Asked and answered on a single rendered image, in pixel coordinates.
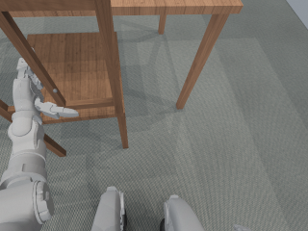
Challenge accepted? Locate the table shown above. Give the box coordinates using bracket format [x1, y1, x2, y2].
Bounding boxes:
[9, 0, 244, 110]

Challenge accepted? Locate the chair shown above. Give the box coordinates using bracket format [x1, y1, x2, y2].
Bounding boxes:
[0, 0, 129, 157]

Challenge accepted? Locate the robot right thigh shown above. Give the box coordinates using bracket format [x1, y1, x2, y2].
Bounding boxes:
[164, 197, 206, 231]

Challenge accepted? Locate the left robot forearm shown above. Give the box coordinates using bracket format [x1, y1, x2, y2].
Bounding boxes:
[0, 110, 47, 191]

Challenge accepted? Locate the robot right shin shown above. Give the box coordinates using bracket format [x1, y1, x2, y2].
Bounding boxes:
[165, 194, 179, 231]

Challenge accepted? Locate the left robot upper arm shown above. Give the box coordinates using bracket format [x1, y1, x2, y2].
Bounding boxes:
[0, 180, 55, 231]

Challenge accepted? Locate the robot left hand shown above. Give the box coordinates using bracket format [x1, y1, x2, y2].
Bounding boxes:
[13, 47, 79, 119]

